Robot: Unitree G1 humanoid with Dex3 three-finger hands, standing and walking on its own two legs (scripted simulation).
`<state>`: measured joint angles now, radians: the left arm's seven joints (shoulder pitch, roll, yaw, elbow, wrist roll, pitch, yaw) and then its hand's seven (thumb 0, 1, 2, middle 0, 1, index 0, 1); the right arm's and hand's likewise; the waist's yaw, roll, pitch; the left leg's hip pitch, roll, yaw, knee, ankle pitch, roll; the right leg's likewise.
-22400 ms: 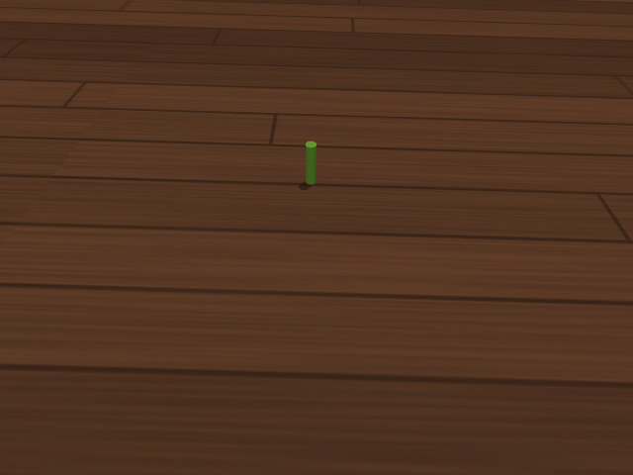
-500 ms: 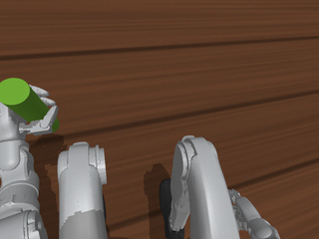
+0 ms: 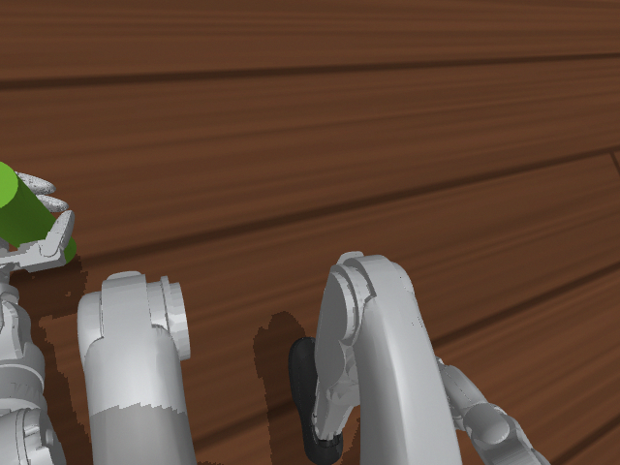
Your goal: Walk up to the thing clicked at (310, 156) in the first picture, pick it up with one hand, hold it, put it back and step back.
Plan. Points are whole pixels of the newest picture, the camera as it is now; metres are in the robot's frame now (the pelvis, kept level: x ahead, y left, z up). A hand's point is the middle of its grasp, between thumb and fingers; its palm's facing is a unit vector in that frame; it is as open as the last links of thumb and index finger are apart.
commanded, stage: lower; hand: left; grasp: from the side
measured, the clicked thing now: (27, 224) +0.39 +0.28 -0.11
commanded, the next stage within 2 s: loosen in 1.28 s
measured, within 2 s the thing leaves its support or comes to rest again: rests again in 1.08 s
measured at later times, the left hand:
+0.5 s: hand (51, 229) +0.40 +0.27 -0.15, palm faces +0.26 -0.96 +0.01, open 6.7 cm
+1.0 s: hand (56, 233) +0.40 +0.27 -0.17, palm faces +0.27 -0.96 +0.01, open 6.7 cm
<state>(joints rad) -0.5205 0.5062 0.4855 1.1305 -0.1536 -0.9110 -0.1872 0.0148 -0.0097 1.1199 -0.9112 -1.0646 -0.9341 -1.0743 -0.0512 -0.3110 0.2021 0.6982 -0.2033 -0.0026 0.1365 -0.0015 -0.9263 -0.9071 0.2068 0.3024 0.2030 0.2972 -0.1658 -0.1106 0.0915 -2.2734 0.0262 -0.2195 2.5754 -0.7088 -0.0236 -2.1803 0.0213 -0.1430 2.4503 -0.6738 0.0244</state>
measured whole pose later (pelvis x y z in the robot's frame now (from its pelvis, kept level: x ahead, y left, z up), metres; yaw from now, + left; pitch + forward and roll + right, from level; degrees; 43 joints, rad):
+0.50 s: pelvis -0.01 +0.01 -0.01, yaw -3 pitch +17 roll -13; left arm -0.54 0.63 0.50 1.26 -0.16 -1.02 -0.16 0.01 -0.01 1.13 -0.92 -1.06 -0.94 -1.07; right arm -0.13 -0.35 0.34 0.65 -0.28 0.00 0.15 0.00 -0.93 -0.91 0.21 0.30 0.20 0.30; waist -0.21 -0.18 0.21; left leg -2.24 0.02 -0.30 2.63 -0.71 -0.03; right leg -2.12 0.04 -0.20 2.45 -0.66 0.04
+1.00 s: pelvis -0.01 +0.01 -0.01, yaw -4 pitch +14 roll -15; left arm -0.53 0.68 0.49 1.30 -0.14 -1.07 -0.08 0.01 -0.02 1.13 -0.92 -1.06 -0.94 -1.07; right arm -0.15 -0.36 0.41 0.62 -0.32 -0.01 0.16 0.00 -0.91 -0.90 0.21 0.30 0.21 0.30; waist -0.21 -0.23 0.25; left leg -2.23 0.02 -0.34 2.66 -0.71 -0.01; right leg -2.08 0.05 -0.23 2.44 -0.64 0.06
